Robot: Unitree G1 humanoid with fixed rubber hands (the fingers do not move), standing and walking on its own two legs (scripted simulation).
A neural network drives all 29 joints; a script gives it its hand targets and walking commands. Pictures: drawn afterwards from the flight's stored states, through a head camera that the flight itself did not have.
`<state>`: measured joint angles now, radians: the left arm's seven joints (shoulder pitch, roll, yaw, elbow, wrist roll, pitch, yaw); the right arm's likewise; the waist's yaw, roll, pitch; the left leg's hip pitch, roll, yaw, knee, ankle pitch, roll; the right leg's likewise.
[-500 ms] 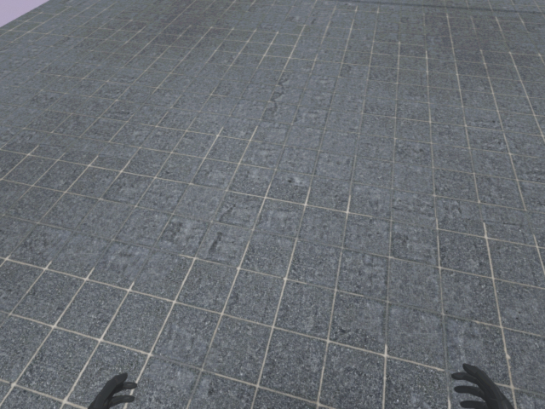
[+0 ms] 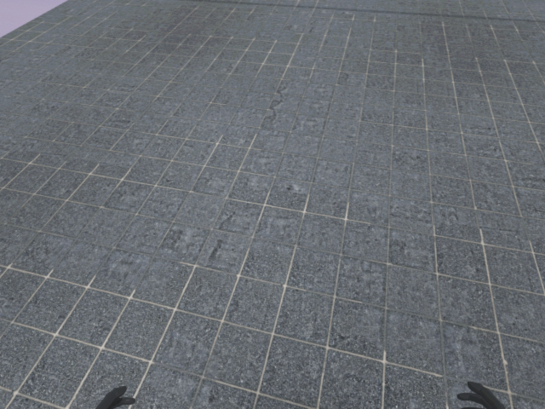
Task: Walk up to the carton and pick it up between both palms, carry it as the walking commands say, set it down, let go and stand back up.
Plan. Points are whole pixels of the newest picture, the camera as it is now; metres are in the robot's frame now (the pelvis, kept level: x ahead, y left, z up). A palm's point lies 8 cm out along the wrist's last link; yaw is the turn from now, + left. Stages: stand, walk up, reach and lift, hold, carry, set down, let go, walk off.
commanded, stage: stand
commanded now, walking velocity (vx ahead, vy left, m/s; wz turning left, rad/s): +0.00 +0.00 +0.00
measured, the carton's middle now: out of the picture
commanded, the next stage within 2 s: walk up in 0.02 s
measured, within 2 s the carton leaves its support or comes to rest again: neither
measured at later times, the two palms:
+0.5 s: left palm (150, 356) +0.22 +0.23 -0.08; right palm out of the picture +0.02 -0.43 -0.10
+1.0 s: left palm (355, 230) +0.45 -0.12 -0.06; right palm out of the picture -0.18 -0.45 -0.05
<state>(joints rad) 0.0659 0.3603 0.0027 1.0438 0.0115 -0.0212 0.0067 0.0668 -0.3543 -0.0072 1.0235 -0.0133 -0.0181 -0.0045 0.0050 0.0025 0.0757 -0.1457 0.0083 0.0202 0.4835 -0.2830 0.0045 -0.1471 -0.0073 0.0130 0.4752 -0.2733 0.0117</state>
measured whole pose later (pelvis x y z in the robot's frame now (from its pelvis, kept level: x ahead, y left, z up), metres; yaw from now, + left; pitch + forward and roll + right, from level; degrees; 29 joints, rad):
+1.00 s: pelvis +0.07 -0.17 -0.01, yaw -50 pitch +1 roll +2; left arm 0.02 0.49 0.12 0.73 0.05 0.04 -0.22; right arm 0.28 -0.51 -0.11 0.91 -0.02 -0.13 -0.01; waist -0.05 -0.11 -0.02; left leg -0.09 0.12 0.37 0.47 -0.36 -0.04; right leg -0.52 -0.13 0.03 0.73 -0.24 -0.01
